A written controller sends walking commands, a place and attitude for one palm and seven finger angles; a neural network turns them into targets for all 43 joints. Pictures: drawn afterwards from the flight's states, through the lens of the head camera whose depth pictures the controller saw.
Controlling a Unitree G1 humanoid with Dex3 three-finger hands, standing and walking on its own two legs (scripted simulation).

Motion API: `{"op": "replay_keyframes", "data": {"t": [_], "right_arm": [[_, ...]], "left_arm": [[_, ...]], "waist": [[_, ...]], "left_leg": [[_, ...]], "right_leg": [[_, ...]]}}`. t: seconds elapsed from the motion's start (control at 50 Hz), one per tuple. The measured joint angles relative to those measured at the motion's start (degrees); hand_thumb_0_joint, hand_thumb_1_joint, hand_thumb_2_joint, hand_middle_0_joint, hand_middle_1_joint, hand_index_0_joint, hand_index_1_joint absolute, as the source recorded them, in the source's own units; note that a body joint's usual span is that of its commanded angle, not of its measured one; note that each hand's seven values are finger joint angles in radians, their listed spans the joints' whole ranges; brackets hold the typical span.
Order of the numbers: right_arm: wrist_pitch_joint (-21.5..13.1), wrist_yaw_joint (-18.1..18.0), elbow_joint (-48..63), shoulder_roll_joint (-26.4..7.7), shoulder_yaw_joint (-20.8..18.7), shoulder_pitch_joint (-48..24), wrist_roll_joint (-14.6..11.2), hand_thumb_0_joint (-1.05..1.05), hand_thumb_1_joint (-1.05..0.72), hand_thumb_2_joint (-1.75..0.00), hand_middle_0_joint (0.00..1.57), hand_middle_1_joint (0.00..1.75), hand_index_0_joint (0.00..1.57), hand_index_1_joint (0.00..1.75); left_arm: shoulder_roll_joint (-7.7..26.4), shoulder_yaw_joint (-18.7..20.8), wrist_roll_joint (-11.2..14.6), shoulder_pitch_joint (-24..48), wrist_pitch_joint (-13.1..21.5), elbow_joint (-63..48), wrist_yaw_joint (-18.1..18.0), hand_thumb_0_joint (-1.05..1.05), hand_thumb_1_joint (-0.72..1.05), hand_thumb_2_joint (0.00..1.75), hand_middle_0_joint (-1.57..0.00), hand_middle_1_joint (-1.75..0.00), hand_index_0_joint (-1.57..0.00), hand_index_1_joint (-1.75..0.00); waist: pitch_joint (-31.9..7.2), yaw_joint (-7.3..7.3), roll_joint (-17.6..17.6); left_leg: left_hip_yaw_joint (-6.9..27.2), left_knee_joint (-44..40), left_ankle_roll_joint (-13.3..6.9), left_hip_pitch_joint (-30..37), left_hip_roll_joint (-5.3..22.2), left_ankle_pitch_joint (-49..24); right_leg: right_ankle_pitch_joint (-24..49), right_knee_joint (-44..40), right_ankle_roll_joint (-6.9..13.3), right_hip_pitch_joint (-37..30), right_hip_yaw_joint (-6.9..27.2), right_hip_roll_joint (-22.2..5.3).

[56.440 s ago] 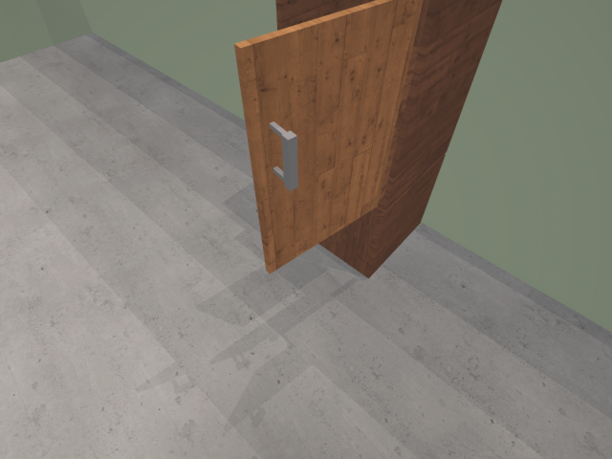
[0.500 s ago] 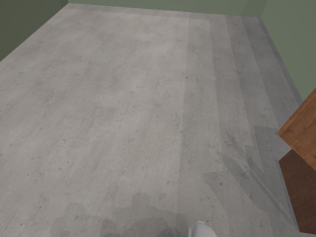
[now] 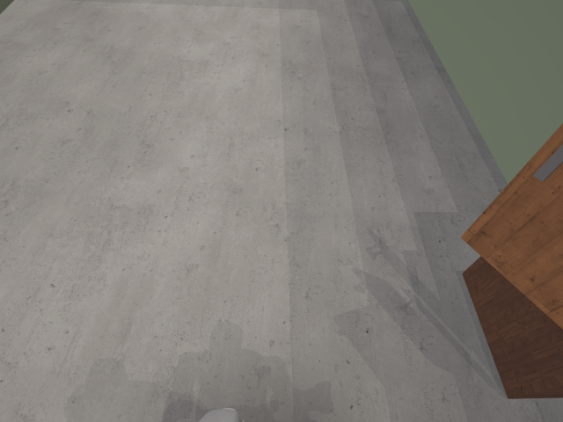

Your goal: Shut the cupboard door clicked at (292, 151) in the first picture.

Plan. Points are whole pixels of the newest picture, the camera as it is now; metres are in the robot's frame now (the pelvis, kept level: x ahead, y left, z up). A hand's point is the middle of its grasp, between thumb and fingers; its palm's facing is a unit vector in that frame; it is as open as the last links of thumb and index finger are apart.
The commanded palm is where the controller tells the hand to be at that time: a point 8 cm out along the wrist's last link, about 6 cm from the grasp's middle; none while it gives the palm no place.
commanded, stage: turn to face it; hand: left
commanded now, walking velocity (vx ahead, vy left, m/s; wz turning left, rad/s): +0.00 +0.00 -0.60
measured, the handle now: out of the picture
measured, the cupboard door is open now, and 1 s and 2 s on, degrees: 33 33 33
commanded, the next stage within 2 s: take the last steps up to it in 1.38 s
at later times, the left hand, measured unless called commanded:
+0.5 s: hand (189, 363) +0.22 +0.17 -0.16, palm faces -0.30 -0.91 -0.28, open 7.4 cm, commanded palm none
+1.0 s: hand (194, 349) +0.24 +0.17 -0.17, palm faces -0.52 -0.83 -0.21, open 7.4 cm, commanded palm none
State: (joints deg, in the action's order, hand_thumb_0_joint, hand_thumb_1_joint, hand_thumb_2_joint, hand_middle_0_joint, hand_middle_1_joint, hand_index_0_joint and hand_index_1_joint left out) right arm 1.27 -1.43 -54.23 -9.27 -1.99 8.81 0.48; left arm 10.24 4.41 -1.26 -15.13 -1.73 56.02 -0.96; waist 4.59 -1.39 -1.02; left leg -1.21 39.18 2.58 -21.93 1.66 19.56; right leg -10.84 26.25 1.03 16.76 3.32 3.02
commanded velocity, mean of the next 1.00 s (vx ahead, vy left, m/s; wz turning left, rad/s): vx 0.00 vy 0.00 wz -0.58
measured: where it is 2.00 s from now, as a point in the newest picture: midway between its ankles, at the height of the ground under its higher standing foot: outside the picture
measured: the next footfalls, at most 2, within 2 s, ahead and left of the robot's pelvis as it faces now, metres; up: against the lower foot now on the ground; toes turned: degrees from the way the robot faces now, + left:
left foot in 0.04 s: +0.07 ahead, +0.12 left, +0.00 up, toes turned +1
right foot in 0.48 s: +0.02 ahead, -0.12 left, +0.00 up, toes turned -23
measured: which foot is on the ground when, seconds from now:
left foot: up 0.00-0.02, down 0.04-0.48, up 0.50-0.82, down 0.84-1.00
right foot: down 0.00-0.04, up 0.06-0.46, down 0.48-0.84, up 0.86-1.00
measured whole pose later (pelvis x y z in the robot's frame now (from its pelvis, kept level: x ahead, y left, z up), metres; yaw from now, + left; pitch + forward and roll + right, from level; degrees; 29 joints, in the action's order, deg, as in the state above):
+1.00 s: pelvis +0.05 +0.04 +0.00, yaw -35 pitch +0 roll -2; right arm 0.9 -1.5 -49.4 -11.2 -0.3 12.0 2.0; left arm 15.4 5.4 -1.1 -10.6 -5.2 50.7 1.7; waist 4.5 -0.7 -1.6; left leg -6.4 30.8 -0.1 -16.1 5.7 14.7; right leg -26.6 62.6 -2.7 27.7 0.2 0.8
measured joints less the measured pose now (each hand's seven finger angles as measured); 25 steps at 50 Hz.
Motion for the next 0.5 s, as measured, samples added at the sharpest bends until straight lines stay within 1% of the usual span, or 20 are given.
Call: {"op": "replay_keyframes", "data": {"t": [0.02,0.04,0.08,0.1,0.14,0.16,0.2,0.26,0.34,0.42,0.44,0.48,0.5], "right_arm": [[-0.4,-0.05,0.49,-0.08,0.15,-0.07,-0.02,0.01,-0.91,-0.9,0.2,0.3,0.2,0.3],[-0.92,-0.14,0.97,-0.22,0.25,0.06,0.13,0.0,-0.91,-0.9,0.2,0.3,0.2,0.3],[-1.26,-0.36,1.49,0.14,0.54,-0.09,0.68,0.0,-0.91,-0.9,0.2,0.3,0.2,0.3],[-1.26,-0.39,1.76,0.29,0.79,-0.02,0.94,0.0,-0.91,-0.9,0.2,0.3,0.2,0.3],[-1.21,-0.53,2.22,0.42,1.16,0.45,1.27,0.0,-0.91,-0.9,0.2,0.3,0.2,0.3],[-1.11,-0.59,2.37,0.37,1.26,0.71,1.37,0.0,-0.91,-0.9,0.2,0.3,0.2,0.3],[-0.96,-0.69,2.45,0.11,1.31,1.14,1.41,0.0,-0.91,-0.9,0.2,0.3,0.2,0.3],[-0.93,-0.65,2.27,-0.43,1.01,1.75,1.39,0.0,-0.9,-0.9,0.2,0.3,0.2,0.3],[-0.95,-0.42,1.93,-1.42,0.33,2.82,1.44,0.0,-0.9,-0.9,0.2,0.3,0.2,0.3],[-0.61,-0.03,1.35,-2.96,-0.41,4.22,1.5,0.0,-0.9,-0.9,0.2,0.3,0.2,0.3],[-0.46,0.07,1.17,-3.42,-0.59,4.65,1.45,0.0,-0.9,-0.9,0.2,0.3,0.2,0.3],[-0.08,0.38,1.0,-4.3,-0.94,5.98,1.05,0.0,-0.9,-0.9,0.2,0.3,0.2,0.3],[0.39,0.51,0.75,-4.91,-1.14,6.13,0.81,0.01,-0.9,-0.9,0.2,0.3,0.2,0.3]], "left_arm": [[0.12,0.11,0.15,-0.16,-0.37,-0.1,0.08,0.0,0.91,0.89,-0.2,-0.3,-0.21,-0.3],[0.27,0.2,0.39,-0.26,-0.76,-0.29,0.21,0.0,0.91,0.89,-0.2,-0.3,-0.21,-0.3],[1.11,0.44,0.62,0.8,-1.59,-0.37,0.47,0.0,0.91,0.89,-0.2,-0.3,-0.2,-0.3],[1.55,0.6,0.47,1.26,-1.88,-0.68,0.68,0.0,0.91,0.89,-0.2,-0.3,-0.2,-0.3],[2.38,1.06,0.13,2.26,-2.2,-1.37,1.27,0.0,0.91,0.89,-0.2,-0.29,-0.2,-0.3],[2.76,1.25,0.07,2.8,-2.33,-1.82,1.52,0.0,0.91,0.89,-0.2,-0.29,-0.2,-0.3],[3.41,1.51,0.06,3.74,-2.5,-2.85,1.89,0.0,0.91,0.89,-0.2,-0.29,-0.2,-0.3],[4.18,1.7,0.08,4.85,-2.79,-4.11,2.13,0.0,0.91,0.89,-0.2,-0.29,-0.2,-0.3],[4.63,1.57,-0.03,6.25,-3.13,-4.99,2.32,0.0,0.91,0.9,-0.2,-0.29,-0.2,-0.3],[4.26,1.01,-0.07,7.55,-2.93,-5.81,2.47,0.0,0.91,0.9,-0.2,-0.29,-0.2,-0.3],[4.09,0.81,-0.05,7.78,-2.74,-6.08,2.52,0.0,0.91,0.9,-0.2,-0.29,-0.2,-0.3],[4.13,0.24,-0.08,7.67,-1.86,-7.03,2.63,0.0,0.91,0.9,-0.2,-0.29,-0.2,-0.3],[3.9,0.05,-0.22,7.64,-1.01,-7.24,2.38,0.0,0.9,0.9,-0.2,-0.29,-0.2,-0.3]], "waist": [[-0.35,-0.01,0.07],[-0.85,0.17,0.29],[-0.49,0.04,-0.62],[-0.31,-0.14,-0.89],[-0.22,-0.15,-0.91],[-0.17,-0.11,-0.76],[-0.08,-0.09,-0.35],[-0.06,0.12,0.18],[0.18,1.06,0.93],[0.52,2.34,2.24],[0.54,2.56,2.6],[-0.03,2.74,2.75],[-0.25,2.42,3.14]], "left_leg": [[-0.13,-4.32,-0.1,1.95,0.17,-2.19],[-0.4,-7.05,-1.5,3.02,0.55,-5.4],[-2.04,-5.57,-3.76,3.45,0.45,-4.71],[-2.96,-5.7,-4.32,4.24,0.7,-3.82],[-4.34,-7.35,-4.72,5.95,1.36,-3.36],[-4.9,-8.36,-4.74,6.73,1.72,-3.6],[-6.12,-10.08,-4.75,8.03,2.44,-4.18],[-8.31,-11.51,-4.73,9.38,3.43,-4.31],[-11.39,-11.13,-4.33,10.29,4.67,-3.25],[-14.11,-8.28,-3.43,10.11,6.23,-1.04],[-14.74,-7.14,-3.07,9.91,6.67,-0.29],[-15.78,-2.99,-2.15,8.55,7.43,1.99],[-14.57,1.58,-1.28,6.63,7.58,5.08]], "right_leg": [[-0.89,1.45,-0.49,0.48,0.55,0.37],[-2.19,3.52,-0.85,1.36,0.82,0.76],[-11.99,12.85,-1.36,4.35,0.47,0.28],[-14.76,18.49,-1.69,6.14,-0.16,0.07],[-16.02,28.26,-2.48,9.32,-1.7,-0.59],[-15.6,31.55,-2.9,10.42,-2.38,-1.07],[-14.2,34.68,-3.68,11.59,-3.47,-2.24],[-12.27,33.59,-4.42,11.48,-4.27,-3.84],[-11.44,27.32,-4.34,9.1,-5.25,-5.17],[-11.63,19.28,-3.24,5.0,-6.72,-4.96],[-10.5,16.39,-2.83,3.52,-7.14,-4.73],[-4.03,8.08,-1.51,-0.48,-7.56,-4.56],[-5.81,7.48,-0.87,-0.52,-7.07,-4.16]]}}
